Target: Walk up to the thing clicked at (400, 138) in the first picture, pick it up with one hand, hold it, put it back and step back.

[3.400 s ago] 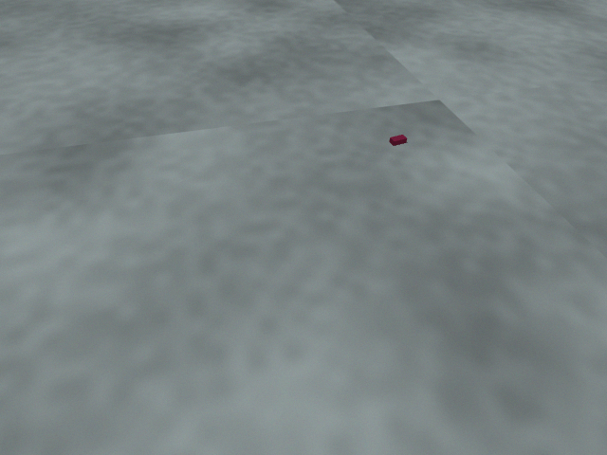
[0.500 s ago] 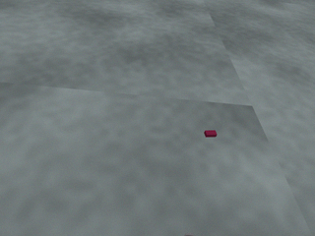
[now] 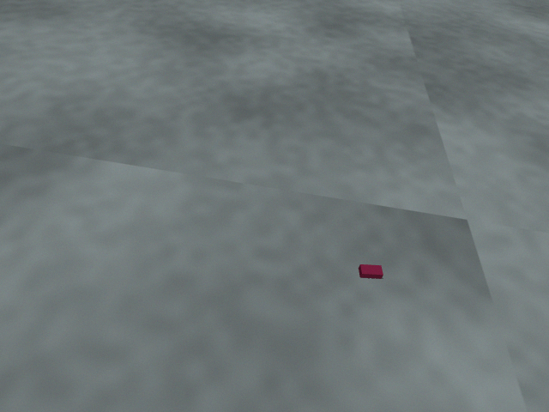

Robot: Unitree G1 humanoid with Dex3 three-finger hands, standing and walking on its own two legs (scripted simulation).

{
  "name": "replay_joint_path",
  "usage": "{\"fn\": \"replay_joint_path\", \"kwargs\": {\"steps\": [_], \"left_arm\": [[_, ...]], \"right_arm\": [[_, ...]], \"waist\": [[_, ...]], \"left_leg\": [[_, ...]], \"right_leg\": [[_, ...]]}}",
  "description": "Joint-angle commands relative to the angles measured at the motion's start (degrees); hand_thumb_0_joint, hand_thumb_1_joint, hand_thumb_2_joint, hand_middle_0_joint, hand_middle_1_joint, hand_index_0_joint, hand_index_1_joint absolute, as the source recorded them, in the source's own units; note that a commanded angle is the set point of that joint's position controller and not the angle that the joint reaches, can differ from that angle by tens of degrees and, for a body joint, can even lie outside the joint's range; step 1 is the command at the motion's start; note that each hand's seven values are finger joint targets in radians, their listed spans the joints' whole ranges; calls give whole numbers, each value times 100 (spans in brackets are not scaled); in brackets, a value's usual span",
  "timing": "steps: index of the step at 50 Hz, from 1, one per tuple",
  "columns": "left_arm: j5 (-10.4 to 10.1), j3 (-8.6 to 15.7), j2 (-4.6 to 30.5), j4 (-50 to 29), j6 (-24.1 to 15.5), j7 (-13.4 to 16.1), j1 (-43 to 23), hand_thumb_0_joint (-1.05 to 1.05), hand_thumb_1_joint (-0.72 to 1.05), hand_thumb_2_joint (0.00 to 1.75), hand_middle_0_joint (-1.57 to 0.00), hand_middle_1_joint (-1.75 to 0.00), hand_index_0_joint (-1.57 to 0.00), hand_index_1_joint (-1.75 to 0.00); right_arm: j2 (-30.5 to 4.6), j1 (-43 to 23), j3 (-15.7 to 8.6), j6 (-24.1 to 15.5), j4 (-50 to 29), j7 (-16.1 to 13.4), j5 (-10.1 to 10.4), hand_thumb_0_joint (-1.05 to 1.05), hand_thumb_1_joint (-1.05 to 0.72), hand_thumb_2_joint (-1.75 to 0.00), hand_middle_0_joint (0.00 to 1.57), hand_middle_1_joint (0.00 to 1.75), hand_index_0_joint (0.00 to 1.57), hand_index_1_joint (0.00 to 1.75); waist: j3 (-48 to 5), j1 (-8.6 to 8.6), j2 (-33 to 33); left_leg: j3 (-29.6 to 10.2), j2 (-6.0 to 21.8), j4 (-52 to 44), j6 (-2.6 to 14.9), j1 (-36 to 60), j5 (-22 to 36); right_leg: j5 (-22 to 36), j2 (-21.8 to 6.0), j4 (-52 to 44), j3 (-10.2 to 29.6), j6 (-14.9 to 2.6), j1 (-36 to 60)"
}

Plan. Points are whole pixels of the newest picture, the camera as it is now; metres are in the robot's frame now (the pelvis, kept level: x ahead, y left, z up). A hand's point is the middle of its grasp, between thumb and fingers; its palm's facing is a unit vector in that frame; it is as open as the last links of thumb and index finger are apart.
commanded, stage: walk up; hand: left
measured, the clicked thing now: (370, 271) +0.89 -0.36 -0.73
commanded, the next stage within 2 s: none
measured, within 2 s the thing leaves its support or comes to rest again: neither
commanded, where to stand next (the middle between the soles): +0.52 -0.59 m, yaw +6 degrees
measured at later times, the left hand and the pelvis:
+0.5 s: hand (236, 384) +0.22 +0.08 -0.13, palm faces -0.01 -0.93 -0.38, open 7.4 cm; pelvis +0.13 -0.21 -0.01, yaw +0 degrees
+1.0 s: hand (337, 337) +0.33 -0.09 -0.15, palm faces -0.07 -0.95 -0.31, open 7.4 cm; pelvis +0.25 -0.37 +0.00, yaw +0 degrees
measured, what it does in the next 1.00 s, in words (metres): steps to the right: right foot, then left foot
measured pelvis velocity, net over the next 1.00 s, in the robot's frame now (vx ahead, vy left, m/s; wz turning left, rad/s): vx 0.25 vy -0.37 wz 0.00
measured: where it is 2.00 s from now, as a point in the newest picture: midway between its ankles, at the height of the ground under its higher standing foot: (469, 398)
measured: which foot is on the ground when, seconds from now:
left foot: down 0.00-0.38, up 0.40-0.68, down 0.70-1.00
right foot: down 0.00-0.00, up 0.02-0.36, down 0.38-0.70, up 0.72-1.00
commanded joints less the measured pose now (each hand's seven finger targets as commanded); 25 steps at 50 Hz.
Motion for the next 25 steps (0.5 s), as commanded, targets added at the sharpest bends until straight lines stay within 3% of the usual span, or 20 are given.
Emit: {"fn": "replay_joint_path", "kwargs": {"steps": [1, 2, 4, 5, 6, 8, 10, 12, 15, 17, 18, 19, 20, 21, 22, 23, 24, 25], "left_arm": [[46, 373, 1365, -723, -47, 109, -239, 0, 90, 90, -20, -30, -20, -30], [50, 416, 1530, -615, -5, 108, -263, 0, 90, 90, -20, -30, -20, -30], [37, 480, 1435, -496, 4, 68, -310, 0, 90, 90, -20, -30, -20, -30], [46, 496, 1401, -384, 22, 33, -175, 0, 90, 90, -20, -30, -20, -30], [42, 506, 1332, -324, 35, -23, -110, 0, 90, 90, -20, -30, -20, -30], [26, 487, 1180, -310, 57, -97, -212, 0, 90, 90, -20, -30, -20, -30], [4, 499, 1147, -336, 95, -161, -352, 0, 90, 90, -20, -30, -20, -30], [4, 500, 1107, -374, 100, -199, -602, 0, 90, 90, -20, -30, -20, -30], [-27, 567, 1184, -317, 86, -215, -723, 0, 90, 90, -20, -30, -20, -30], [-33, 617, 1168, -32, 64, -177, -78, 0, 90, 90, -20, -30, -20, -30], [15, 705, 1311, 136, 16, -126, 320, 0, 90, 90, -20, -30, -20, -30], [98, 814, 1617, 260, -44, -47, 906, 0, 90, 90, -20, -30, -20, -30], [72, 844, 2214, 73, -124, 44, 832, 0, 90, 90, -20, -30, -20, -30], [-9, 813, 2355, -159, -143, 91, 211, 0, 90, 90, -20, -30, -20, -30], [-76, 735, 2072, -221, -131, 140, 35, 0, 90, 90, -20, -30, -20, -30], [-67, 665, 1900, -190, -149, 179, -194, 0, 90, 90, -20, -30, -20, -30], [-46, 635, 1770, -243, -168, 200, -332, 0, 90, 90, -20, -30, -20, -30], [-71, 583, 1617, -253, -186, 207, -466, 0, 90, 90, -20, -30, -20, -30]], "right_arm": [[-2479, 1175, -787, -19, -327, -355, 115, 0, -90, -90, 20, 30, 20, 30], [-2308, 759, -742, -4, -360, -344, 170, 0, -90, -90, 20, 30, 20, 30], [-1952, 363, -619, -25, -386, -334, 82, 0, -90, -90, 20, 30, 20, 30], [-1925, 292, -585, -38, -357, -293, 59, 0, -90, -90, 20, 30, 20, 30], [-1953, 215, -590, -56, -333, -261, 43, 0, -90, -90, 20, 30, 20, 30], [-2038, 291, -602, -91, -284, -210, -6, 0, -90, -90, 20, 30, 20, 30], [-2237, 121, -679, -98, -318, -182, -41, 0, -90, -90, 20, 30, 20, 30], [-2360, 177, -724, -76, -277, -147, -74, 0, -90, -90, 20, 30, 20, 30], [-2469, -32, -754, -16, -241, -133, -93, 0, -90, -90, 20, 30, 20, 30], [-2379, -447, -716, 71, -250, -147, -88, 0, -90, -90, 20, 30, 20, 30], [-2066, -243, -607, 134, -189, -173, -118, 0, -90, -90, 20, 30, 20, 30], [-1495, -169, -427, 195, -200, -188, -114, 0, -90, -90, 20, 30, 20, 30], [-1210, -311, -309, 193, -462, -232, 33, 0, -90, -90, 20, 30, 20, 30], [-1539, -485, -425, 222, -418, -330, 43, 0, -90, -90, 20, 30, 20, 30], [-1723, -376, -409, 185, -201, -298, 132, 0, -90, -90, 20, 30, 20, 30], [-1700, -116, -417, 154, 16, -261, 137, 0, -90, -90, 20, 30, 20, 30], [-1742, 129, -408, 108, 135, -251, 126, 0, -90, -90, 20, 30, 20, 30], [-1672, 338, -390, 88, 261, -227, 103, 0, -90, -90, 20, 30, 20, 30]], "waist": [[-658, -790, 484], [-373, -653, 222], [-159, -438, 275], [-14, -369, 497], [58, -348, 740], [93, -407, 963], [136, -391, 1251], [41, -494, 1330], [-56, -443, 1409], [-249, 7, 1196], [-456, 165, 483], [-543, 555, -981], [-291, 520, -2194], [-84, 337, -1566], [-33, 161, -952], [13, -19, -965], [-1, -141, -1128], [-27, -241, -1111]], "left_leg": [[-5127, 2954, -2230, 1177, 2658, -2455], [-4536, 2781, -2218, 1228, 2190, -2615], [-3188, 2142, -1996, 987, 1554, -2020], [-2594, 1964, -1951, 857, 1055, -1867], [-2241, 1855, -1943, 864, 778, -1771], [-1730, 1639, -1875, 798, 617, -1329], [-1559, 1686, -1866, 805, 395, -1693], [-1319, 1562, -1746, 750, 451, -1881], [-1133, 1543, -1544, 610, 66, -2001], [-727, 1382, -842, 431, -423, -1907], [-359, 1062, 250, 276, -650, -1752], [168, 519, 2260, 99, -1318, -1612], [9, -230, 3253, -153, -2777, -2488], [-781, 286, 3611, -139, -2546, -2181], [-932, 383, 3426, -91, -2268, -1738], [-854, 486, 3202, -99, -2070, -1536], [-697, 566, 2832, -108, -1847, -1509], [-575, 527, 2476, -123, -1493, -1489]], "right_leg": [[-533, -339, 2747, 1630, 395, -3070], [-225, -564, 3001, 1776, 390, -3057], [117, -776, 2813, 1794, 448, -2751], [258, -904, 2544, 1720, 503, -2475], [421, -915, 2468, 1617, 527, -2329], [597, -963, 2010, 1471, 581, -2136], [579, -1056, 1587, 1353, 596, -1944], [554, -1003, 1084, 1125, 586, -1855], [544, -869, 608, 783, 514, -1154], [823, -624, -9, 355, 452, -19], [480, -363, -269, 305, 446, 571], [-403, -691, -1204, 1116, 224, 1078], [-816, -1998, -2567, 3890, -345, 1132], [-1438, -2374, -2904, 4381, -797, 629], [-1174, -2103, -2593, 3725, -769, 448], [-623, -1905, -2226, 3270, -758, 329], [-110, -1801, -1946, 2905, -907, 352], [373, -1663, -1821, 2458, -936, 149]]}}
